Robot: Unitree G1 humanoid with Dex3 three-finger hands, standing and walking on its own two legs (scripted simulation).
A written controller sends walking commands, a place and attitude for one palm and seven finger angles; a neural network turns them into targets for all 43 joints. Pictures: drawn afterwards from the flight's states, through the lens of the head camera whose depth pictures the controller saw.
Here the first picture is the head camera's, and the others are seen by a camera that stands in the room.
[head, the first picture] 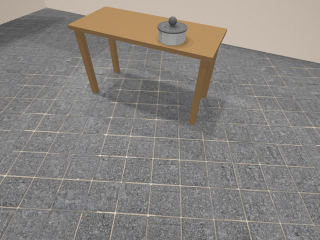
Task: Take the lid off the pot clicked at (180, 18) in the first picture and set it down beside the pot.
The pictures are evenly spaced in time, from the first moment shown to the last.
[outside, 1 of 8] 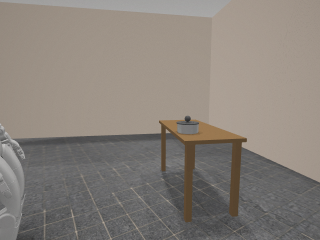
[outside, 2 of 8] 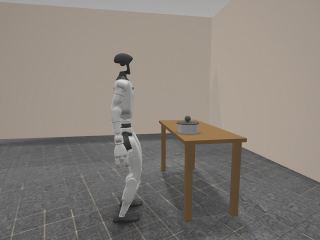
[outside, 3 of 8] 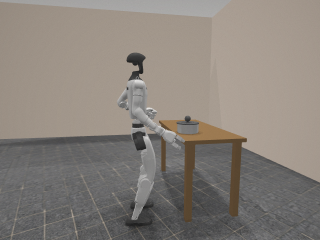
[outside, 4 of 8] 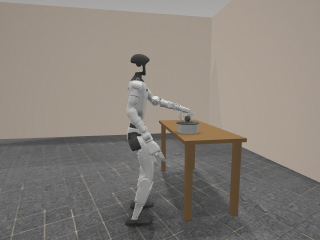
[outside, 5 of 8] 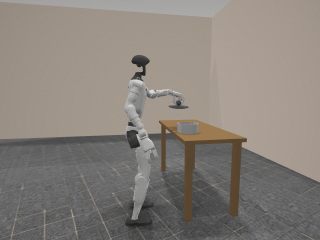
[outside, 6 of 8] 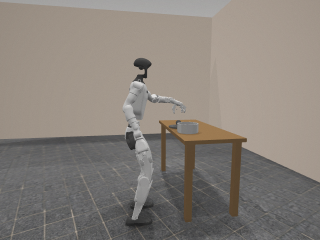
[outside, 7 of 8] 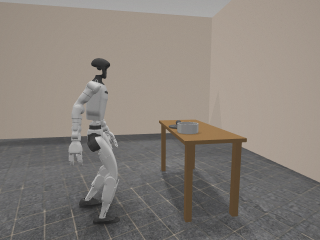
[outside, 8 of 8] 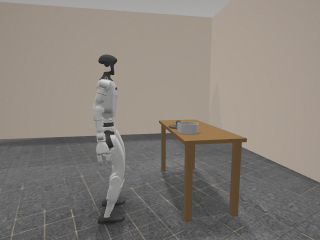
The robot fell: no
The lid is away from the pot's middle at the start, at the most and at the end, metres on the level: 0.00 0.25 0.25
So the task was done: yes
